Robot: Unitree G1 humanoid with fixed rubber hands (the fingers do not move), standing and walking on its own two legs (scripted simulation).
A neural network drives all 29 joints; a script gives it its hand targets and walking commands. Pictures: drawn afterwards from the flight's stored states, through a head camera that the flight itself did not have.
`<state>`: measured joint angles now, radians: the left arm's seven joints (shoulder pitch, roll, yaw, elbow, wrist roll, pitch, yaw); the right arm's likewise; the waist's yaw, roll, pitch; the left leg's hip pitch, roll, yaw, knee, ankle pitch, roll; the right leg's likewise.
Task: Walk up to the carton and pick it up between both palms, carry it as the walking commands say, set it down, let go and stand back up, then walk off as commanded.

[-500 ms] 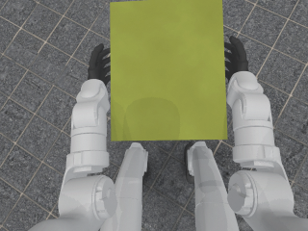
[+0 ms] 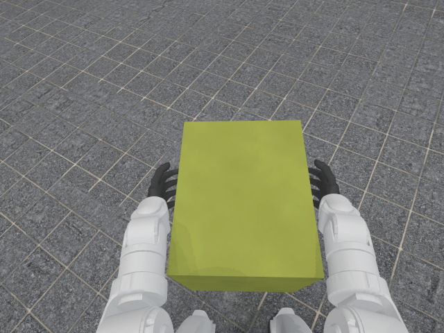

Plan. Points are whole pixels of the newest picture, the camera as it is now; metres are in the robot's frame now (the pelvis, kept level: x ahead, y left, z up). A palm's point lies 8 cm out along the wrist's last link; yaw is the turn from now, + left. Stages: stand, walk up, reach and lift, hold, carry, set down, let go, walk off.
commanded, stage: reach and lift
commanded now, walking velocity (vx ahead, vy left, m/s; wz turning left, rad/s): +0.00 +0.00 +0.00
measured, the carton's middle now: (241, 211) +0.37 +0.01 -0.07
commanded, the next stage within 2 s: hold in 1.82 s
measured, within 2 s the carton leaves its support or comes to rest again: neither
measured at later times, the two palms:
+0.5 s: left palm (144, 195) +0.34 +0.17 +0.05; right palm (332, 192) +0.36 -0.15 +0.05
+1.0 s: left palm (137, 193) +0.33 +0.17 +0.08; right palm (340, 190) +0.34 -0.15 +0.08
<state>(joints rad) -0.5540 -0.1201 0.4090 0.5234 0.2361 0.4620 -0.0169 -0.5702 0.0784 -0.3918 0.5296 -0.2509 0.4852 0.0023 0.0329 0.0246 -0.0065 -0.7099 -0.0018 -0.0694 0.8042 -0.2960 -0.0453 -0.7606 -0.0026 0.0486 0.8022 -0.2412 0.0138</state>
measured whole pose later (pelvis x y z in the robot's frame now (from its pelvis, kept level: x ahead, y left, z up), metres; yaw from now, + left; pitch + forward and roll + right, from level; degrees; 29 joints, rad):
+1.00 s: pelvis +0.05 +0.01 +0.05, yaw +0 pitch -4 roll +0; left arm -0.25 -0.14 0.25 0.22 0.22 0.72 -0.02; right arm -0.27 0.12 -0.25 0.24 -0.23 0.72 0.01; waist 0.01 0.02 0.01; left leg -0.15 0.01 -0.07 0.43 -0.22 -0.03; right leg -0.19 -0.01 0.04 0.42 -0.17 0.03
